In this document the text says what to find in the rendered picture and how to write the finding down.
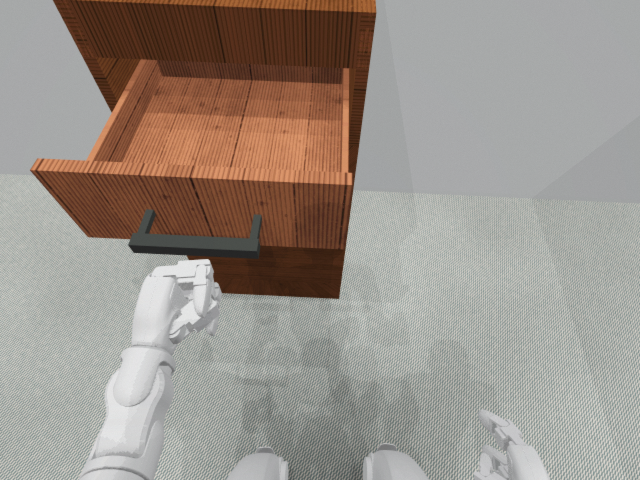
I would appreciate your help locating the right robot hand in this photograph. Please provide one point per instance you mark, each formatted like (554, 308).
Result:
(522, 461)

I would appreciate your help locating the handle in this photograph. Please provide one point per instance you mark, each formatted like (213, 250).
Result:
(143, 242)

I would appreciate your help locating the cabinet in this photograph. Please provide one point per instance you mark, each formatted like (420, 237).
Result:
(114, 35)

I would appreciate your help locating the left robot forearm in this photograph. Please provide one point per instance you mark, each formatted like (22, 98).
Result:
(137, 398)

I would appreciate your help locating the drawer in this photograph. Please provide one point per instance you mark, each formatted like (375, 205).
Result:
(208, 145)

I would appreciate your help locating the left robot thigh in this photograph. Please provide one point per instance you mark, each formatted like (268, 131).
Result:
(260, 466)

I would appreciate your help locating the left robot hand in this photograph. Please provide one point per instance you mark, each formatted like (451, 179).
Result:
(161, 300)

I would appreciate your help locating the robot right shin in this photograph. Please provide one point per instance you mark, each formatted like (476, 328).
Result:
(387, 446)

